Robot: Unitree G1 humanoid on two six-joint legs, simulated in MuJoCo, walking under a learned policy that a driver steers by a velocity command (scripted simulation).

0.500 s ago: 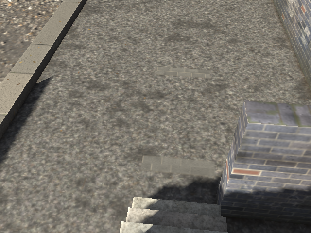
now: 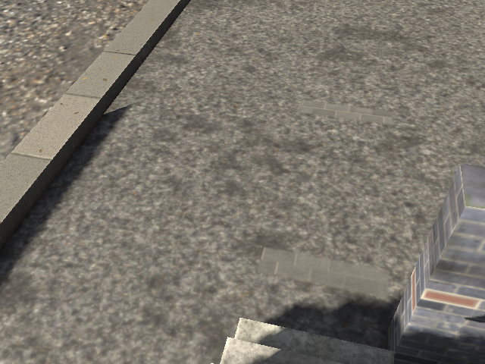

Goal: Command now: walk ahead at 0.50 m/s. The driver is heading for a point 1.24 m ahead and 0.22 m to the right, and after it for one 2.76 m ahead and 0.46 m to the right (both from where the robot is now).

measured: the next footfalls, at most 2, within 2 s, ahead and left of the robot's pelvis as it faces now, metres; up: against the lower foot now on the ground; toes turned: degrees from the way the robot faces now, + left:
left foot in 0.20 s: +0.22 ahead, +0.13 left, -0.22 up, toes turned +6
right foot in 0.76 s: +0.41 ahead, -0.18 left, -0.43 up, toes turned -17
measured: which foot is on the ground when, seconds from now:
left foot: up 0.00-0.18, down 0.20-0.76, up 0.78-1.00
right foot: down 0.00-0.20, up 0.22-0.74, down 0.76-1.00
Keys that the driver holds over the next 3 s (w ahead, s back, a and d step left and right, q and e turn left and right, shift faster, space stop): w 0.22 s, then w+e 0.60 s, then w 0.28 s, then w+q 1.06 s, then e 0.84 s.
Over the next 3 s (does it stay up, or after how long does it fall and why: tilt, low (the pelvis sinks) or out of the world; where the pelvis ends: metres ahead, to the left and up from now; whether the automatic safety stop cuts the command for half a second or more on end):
stays up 1.39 -0.30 -1.24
